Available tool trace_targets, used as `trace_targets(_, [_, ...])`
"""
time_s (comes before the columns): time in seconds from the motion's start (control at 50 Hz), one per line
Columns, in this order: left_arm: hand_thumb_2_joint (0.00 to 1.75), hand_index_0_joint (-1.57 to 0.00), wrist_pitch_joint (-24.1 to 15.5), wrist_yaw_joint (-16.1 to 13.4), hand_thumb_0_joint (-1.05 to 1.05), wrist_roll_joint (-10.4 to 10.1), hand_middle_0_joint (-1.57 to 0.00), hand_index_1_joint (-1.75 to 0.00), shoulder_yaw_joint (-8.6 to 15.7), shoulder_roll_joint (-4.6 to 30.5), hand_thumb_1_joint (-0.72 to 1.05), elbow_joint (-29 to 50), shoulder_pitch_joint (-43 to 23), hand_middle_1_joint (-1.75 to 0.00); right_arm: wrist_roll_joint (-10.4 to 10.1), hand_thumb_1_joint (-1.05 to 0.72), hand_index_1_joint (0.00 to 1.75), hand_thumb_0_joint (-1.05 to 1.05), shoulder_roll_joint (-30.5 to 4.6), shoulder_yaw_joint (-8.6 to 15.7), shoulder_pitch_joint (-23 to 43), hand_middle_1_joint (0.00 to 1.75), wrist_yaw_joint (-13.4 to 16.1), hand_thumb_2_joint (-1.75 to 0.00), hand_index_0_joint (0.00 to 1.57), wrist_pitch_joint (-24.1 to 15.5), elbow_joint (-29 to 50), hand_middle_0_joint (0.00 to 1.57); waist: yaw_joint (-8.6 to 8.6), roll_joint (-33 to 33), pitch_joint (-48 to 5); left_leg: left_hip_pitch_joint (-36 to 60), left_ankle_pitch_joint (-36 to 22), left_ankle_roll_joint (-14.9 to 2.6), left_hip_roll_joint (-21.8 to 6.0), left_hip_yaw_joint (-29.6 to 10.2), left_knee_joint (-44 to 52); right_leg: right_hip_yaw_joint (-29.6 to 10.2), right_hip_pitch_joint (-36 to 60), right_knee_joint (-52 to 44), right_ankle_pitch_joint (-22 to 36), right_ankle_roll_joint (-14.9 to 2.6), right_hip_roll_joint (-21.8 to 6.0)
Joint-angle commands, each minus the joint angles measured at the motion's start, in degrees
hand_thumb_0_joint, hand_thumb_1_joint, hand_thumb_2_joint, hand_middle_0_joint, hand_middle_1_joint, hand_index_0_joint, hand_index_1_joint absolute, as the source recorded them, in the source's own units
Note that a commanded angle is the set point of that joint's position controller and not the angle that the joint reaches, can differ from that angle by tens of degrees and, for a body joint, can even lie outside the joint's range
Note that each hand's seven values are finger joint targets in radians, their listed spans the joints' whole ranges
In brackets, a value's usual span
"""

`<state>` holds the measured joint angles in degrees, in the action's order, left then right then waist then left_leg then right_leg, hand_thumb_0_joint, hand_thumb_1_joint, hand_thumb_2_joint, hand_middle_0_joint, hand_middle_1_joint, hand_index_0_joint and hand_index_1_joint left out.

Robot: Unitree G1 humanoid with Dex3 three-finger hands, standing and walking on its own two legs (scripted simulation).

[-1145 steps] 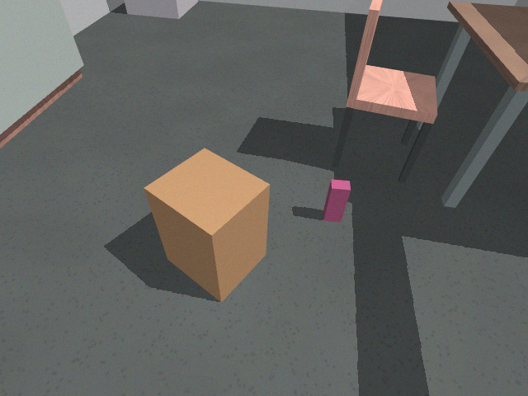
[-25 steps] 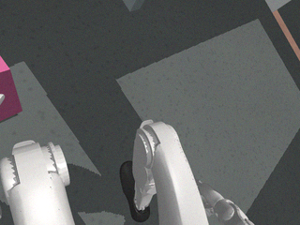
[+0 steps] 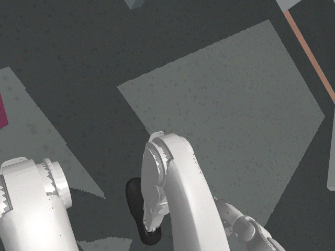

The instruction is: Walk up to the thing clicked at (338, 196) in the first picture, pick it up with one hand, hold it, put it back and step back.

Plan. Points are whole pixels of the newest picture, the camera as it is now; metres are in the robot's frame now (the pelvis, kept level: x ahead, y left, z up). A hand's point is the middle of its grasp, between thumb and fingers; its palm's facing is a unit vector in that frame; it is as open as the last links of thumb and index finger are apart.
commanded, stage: loosen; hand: left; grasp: from the side
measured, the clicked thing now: out of the picture +0.46 +0.27 -0.17
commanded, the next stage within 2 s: open in 0.02 s
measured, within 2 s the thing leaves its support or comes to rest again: rests again in 0.92 s
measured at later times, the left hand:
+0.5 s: hand out of the picture +0.45 +0.29 -0.13, palm faces +0.38 -0.92 +0.01, open 15.8 cm
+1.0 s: hand out of the picture +0.45 +0.36 -0.04, palm faces +0.38 -0.92 -0.06, open 17.4 cm
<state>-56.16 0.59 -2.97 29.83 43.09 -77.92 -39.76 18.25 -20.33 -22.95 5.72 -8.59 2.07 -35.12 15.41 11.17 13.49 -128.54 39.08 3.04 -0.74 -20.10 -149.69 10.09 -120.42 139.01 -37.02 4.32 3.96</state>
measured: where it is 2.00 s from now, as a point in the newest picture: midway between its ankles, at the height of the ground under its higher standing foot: (103, 244)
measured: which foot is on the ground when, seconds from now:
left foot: down 0.00-1.00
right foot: down 0.00-1.00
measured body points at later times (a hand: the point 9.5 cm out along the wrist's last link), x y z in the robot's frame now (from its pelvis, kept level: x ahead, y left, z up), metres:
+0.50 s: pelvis +0.00 +0.00 +0.00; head +0.22 +0.17 +0.35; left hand +0.43 +0.34 -0.13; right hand +0.15 -0.25 -0.05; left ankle +0.08 +0.14 -0.25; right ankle +0.13 -0.13 -0.25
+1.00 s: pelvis +0.00 +0.00 +0.02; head +0.20 +0.15 +0.39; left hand +0.42 +0.40 -0.04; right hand +0.15 -0.25 -0.05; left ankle +0.08 +0.14 -0.25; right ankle +0.13 -0.13 -0.25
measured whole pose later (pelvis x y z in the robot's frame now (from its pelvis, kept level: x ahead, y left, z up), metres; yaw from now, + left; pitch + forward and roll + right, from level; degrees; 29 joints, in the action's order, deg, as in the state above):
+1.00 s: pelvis +0.00 +0.00 +0.02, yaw +1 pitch +22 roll -14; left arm -43.3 8.9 -6.2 30.1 44.1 -63.9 -39.9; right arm 12.3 -19.1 -16.8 -0.3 -7.1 5.2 -35.1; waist 12.0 6.6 5.5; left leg -130.1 38.8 1.5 -1.1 -16.9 -145.6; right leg 8.5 -121.4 136.2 -38.1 3.4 2.7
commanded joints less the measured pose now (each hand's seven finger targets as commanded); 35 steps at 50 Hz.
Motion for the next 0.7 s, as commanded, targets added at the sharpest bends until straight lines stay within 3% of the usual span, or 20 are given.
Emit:
trace_targets(0.0, [0.88, -1.08, -5.6, -0.2, 0.0, -1.0, -1.04, -1.04, 0.5, 11.3, -0.01, 11.0, -17.5, -1.06, 0.0, -0.91, 0.3, 0.0, -19.0, 5.7, -3.1, 0.3, 1.2, -0.89, 0.2, 0.4, 1.6, 0.2, 4.56, -27.1, -34.7, 23.0, -4.5, -1.83, -2.9, 7.0, 16.8, 7.4, 16.2, -11.2, 10.2, -4.49, 1.7])
trace_targets(0.04, [0.72, -0.98, -6.2, -0.1, 0.0, -1.6, -0.94, -0.88, 0.4, 11.0, -0.1, 11.4, -18.8, -0.9, 0.0, -0.91, 0.3, 0.0, -19.2, 5.4, -2.9, 0.3, 1.1, -0.89, 0.2, 0.3, 1.9, 0.2, 4.92, -27.3, -34.9, 23.1, -4.1, -1.77, -2.9, 6.7, 16.8, 7.8, 16.1, -11.0, 10.0, -4.44, 1.7])
trace_targets(0.08, [0.56, -0.89, -6.3, -0.1, 0.0, -1.4, -0.85, -0.74, 0.4, 11.9, -0.19, 11.0, -18.2, -0.77, 0.1, -0.92, 0.3, 0.0, -18.9, 5.4, -2.3, 0.3, 1.1, -0.89, 0.2, 0.2, 1.9, 0.2, 3.96, -27.3, -34.4, 21.8, -3.0, -1.96, -2.8, 7.3, 16.6, 7.4, 16.4, -11.4, 9.1, -4.53, 1.9])
trace_targets(0.1, [0.48, -0.85, -6.1, 0.1, 0.0, -1.0, -0.81, -0.69, -0.1, 11.0, -0.23, 10.0, -17.9, -0.72, 0.1, -0.92, 0.3, 0.0, -18.9, 5.5, -2.5, 0.3, 1.1, -0.89, 0.2, 0.2, 1.8, 0.2, 4.62, -27.2, -33.5, 22.3, -2.7, -1.84, -2.9, 7.0, 17.0, 7.8, 15.4, -11.2, 8.8, -4.51, 1.8])
trace_targets(0.16, [0.31, -0.61, -5.8, 0.3, 0.0, -0.6, -0.58, -0.48, -0.8, 10.5, -0.39, 9.5, -16.5, -0.5, 0.1, -0.92, 0.3, 0.0, -19.0, 5.4, -2.8, 0.3, 1.2, -0.9, 0.2, 0.3, 1.7, 0.2, 4.59, -27.7, -33.8, 23.4, -4.0, -1.69, -3.0, 6.8, 17.2, 7.9, 15.4, -11.1, 9.8, -4.59, 1.8])
trace_targets(0.2, [0.22, -0.52, -5.4, 0.3, 0.0, -0.4, -0.5, -0.39, -1.3, 10.7, -0.45, 8.9, -16.0, -0.41, 0.2, -0.92, 0.3, 0.0, -19.1, 5.3, -2.8, 0.3, 1.2, -0.9, 0.2, 0.7, 1.6, 0.2, 4.42, -28.4, -33.6, 23.3, -4.6, -1.51, -3.1, 6.7, 17.3, 8.0, 15.3, -10.8, 10.2, -4.69, 1.9])
trace_targets(0.28, [0.15, -0.41, -4.7, 0.1, 0.0, -0.8, -0.4, -0.28, -1.2, 9.2, -0.49, 9.0, -14.1, -0.3, 0.1, -0.92, 0.3, 0.0, -19.0, 5.3, -3.0, 0.3, 1.1, -0.9, 0.2, 0.9, 2.0, 0.2, 3.89, -27.8, -34.4, 24.3, -7.1, -1.4, -3.1, 6.4, 17.5, 8.2, 16.2, -10.6, 12.2, -4.72, 2.0])
trace_targets(0.3, [0.11, -0.38, -4.7, 0.0, 0.0, -0.8, -0.37, -0.24, -1.2, 10.5, -0.52, 9.2, -15.2, -0.26, 0.0, -0.92, 0.3, 0.0, -18.9, 5.1, -2.6, 0.3, 1.1, -0.9, 0.2, 1.0, 2.1, 0.2, 3.91, -27.6, -33.6, 22.8, -5.8, -1.6, -3.0, 6.5, 17.3, 8.1, 15.9, -10.8, 11.1, -4.81, 2.0])
trace_targets(0.32, [0.11, -0.34, -4.6, 0.0, 0.0, -0.9, -0.33, -0.21, -1.5, 9.2, -0.51, 9.2, -15.2, -0.23, 0.1, -0.92, 0.3, 0.0, -18.9, 5.2, -3.1, 0.3, 1.0, -0.9, 0.2, 1.0, 2.2, 0.2, 4.4, -27.1, -33.9, 23.0, -6.2, -1.72, -3.0, 6.5, 17.1, 8.1, 16.4, -10.9, 11.8, -4.58, 2.1])
trace_targets(0.34, [0.08, -0.32, -4.6, 0.0, 0.0, -0.9, -0.31, -0.19, -0.9, 10.4, -0.53, 9.6, -15.0, -0.2, -0.1, -0.92, 0.3, 0.0, -18.9, 5.3, -2.7, 0.3, 1.0, -0.9, 0.2, 0.9, 2.3, 0.2, 3.87, -26.9, -33.8, 22.2, -4.7, -1.82, -3.0, 6.6, 17.2, 8.0, 16.0, -11.2, 10.4, -4.71, 2.1])
trace_targets(0.42, [0.0, -0.17, -4.7, -0.1, 0.0, -0.8, -0.17, -0.04, -1.6, 10.0, -0.58, 10.1, -16.1, -0.05, 0.1, -0.92, 0.3, 0.0, -18.7, 5.3, -3.2, 0.3, 1.0, -0.9, 0.2, 0.9, 2.2, 0.2, 4.45, -26.3, -33.9, 21.6, -3.6, -2.13, -2.9, 6.8, 16.7, 7.9, 16.5, -11.7, 9.8, -4.59, 2.3])
trace_targets(0.44, [0.0, -0.14, -4.7, -0.2, 0.0, -0.7, -0.14, -0.02, -1.5, 10.1, -0.58, 10.0, -15.5, -0.03, 0.0, -0.91, 0.3, 0.0, -18.5, 5.4, -2.7, 0.3, 1.0, -0.9, 0.2, 0.8, 2.5, 0.2, 3.78, -26.5, -33.7, 21.7, -3.5, -1.99, -2.9, 6.8, 17.2, 7.9, 16.1, -11.6, 9.5, -4.77, 2.3])
trace_targets(0.54, [0.02, -0.07, -4.7, -0.5, 0.0, -0.5, -0.06, -0.02, -2.2, 9.2, -0.55, 9.8, -16.0, -0.03, -0.1, -0.89, 0.3, 0.0, -18.7, 5.4, -2.5, 0.3, 0.9, -0.89, 0.2, 0.8, 2.4, 0.2, 4.33, -27.3, -33.0, 22.7, -3.9, -1.69, -3.1, 6.2, 17.8, 8.3, 14.5, -11.1, 9.6, -4.9, 2.3])
trace_targets(0.58, [0.04, -0.06, -5.0, -0.2, 0.0, -0.4, -0.05, -0.02, -1.8, 9.6, -0.5, 9.8, -15.3, -0.03, 0.0, -0.89, 0.3, 0.0, -19.0, 5.5, -3.1, 0.3, 0.9, -0.89, 0.2, 1.1, 1.8, 0.2, 4.47, -28.1, -32.7, 24.1, -4.5, -1.38, -3.3, 5.7, 18.3, 8.6, 14.5, -10.8, 10.1, -4.73, 2.0])
trace_targets(0.68, [0.03, -0.05, -4.1, 0.8, 0.0, -0.2, -0.04, 0.0, 2.7, 16.1, -0.47, 18.5, -16.2, -0.01, -0.3, -0.89, 0.3, 0.0, -18.9, 6.5, -4.0, 0.3, 1.2, -0.89, 0.2, 1.8, 2.0, 0.2, 1.53, -33.3, -38.0, 27.2, -7.6, -0.98, -3.4, 6.7, 19.0, 7.3, 16.0, -10.3, 11.9, -5.14, 1.8])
